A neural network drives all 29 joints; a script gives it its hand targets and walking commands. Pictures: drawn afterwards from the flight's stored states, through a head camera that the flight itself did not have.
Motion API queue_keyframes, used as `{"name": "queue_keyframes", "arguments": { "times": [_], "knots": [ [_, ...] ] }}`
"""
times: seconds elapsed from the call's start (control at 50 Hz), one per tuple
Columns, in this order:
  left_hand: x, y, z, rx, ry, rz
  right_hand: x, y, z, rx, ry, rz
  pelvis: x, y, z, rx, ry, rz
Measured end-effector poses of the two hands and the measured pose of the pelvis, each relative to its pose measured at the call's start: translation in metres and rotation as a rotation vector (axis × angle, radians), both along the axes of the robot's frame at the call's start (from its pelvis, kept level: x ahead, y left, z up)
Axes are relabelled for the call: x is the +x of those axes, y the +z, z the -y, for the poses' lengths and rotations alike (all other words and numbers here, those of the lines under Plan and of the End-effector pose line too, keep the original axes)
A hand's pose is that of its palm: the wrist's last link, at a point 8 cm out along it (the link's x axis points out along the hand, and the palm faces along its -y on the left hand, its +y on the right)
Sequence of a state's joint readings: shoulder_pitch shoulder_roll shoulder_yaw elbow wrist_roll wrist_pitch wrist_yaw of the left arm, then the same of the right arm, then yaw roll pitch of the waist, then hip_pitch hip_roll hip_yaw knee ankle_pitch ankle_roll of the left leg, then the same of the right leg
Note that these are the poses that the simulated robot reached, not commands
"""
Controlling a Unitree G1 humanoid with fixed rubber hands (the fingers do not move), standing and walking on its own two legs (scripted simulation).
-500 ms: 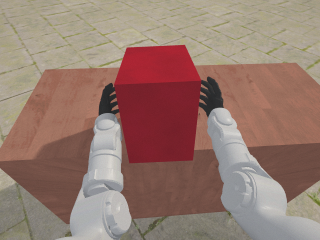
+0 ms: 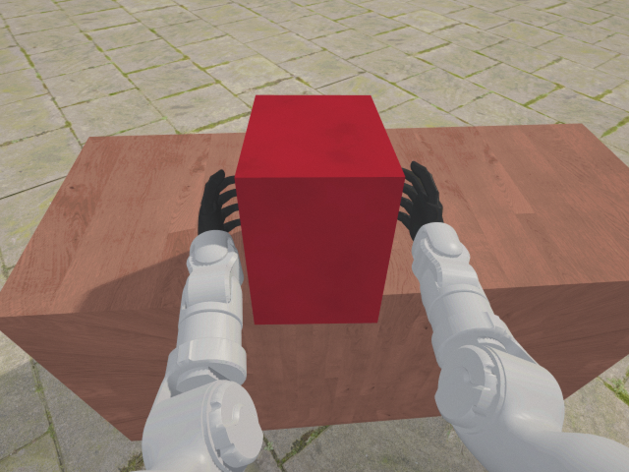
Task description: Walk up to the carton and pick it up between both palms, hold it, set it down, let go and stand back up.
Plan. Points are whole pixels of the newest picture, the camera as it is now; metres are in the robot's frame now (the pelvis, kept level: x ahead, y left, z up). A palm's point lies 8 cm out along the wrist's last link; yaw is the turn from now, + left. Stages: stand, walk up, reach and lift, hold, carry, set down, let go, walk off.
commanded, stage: set down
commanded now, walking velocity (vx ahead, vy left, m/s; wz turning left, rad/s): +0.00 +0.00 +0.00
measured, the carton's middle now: (314, 205) +0.49 +0.03 +0.07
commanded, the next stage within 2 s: none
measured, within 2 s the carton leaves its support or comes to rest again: rests again in 0.74 s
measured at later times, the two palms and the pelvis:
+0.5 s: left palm (215, 242) +0.39 +0.16 +0.10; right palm (424, 231) +0.41 -0.12 +0.10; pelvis +0.00 +0.00 +0.00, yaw +0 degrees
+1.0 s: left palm (228, 246) +0.42 +0.16 +0.05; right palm (412, 237) +0.45 -0.12 +0.04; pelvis +0.00 +0.00 +0.00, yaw +0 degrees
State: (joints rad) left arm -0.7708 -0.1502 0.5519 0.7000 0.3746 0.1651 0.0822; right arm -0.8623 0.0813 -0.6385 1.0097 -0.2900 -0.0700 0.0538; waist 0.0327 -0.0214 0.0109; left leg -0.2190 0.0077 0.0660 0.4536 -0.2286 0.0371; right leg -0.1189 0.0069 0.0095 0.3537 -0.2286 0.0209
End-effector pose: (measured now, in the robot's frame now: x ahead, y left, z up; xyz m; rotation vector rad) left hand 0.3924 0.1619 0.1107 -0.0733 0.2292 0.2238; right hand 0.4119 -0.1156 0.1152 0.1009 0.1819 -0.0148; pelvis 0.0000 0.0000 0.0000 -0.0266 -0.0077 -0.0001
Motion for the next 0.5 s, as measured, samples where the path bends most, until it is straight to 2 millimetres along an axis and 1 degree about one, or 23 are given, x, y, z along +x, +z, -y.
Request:
{"name": "queue_keyframes", "arguments": {
  "times": [0.36,0.5],
  "knots": [
    [-0.003,-0.005,-0.001,-0.005,-0.005,-0.006,-0.003,-0.004,0.001,-0.007,0.008,-0.004,0.0,0.0,0.0,0.0,0.0,0.0],
    [-0.006,-0.014,-0.001,0.002,-0.007,-0.026,-0.005,-0.012,0.002,-0.014,0.007,-0.025,0.0,0.0,0.0,0.0,0.0,0.0]
  ]
}}
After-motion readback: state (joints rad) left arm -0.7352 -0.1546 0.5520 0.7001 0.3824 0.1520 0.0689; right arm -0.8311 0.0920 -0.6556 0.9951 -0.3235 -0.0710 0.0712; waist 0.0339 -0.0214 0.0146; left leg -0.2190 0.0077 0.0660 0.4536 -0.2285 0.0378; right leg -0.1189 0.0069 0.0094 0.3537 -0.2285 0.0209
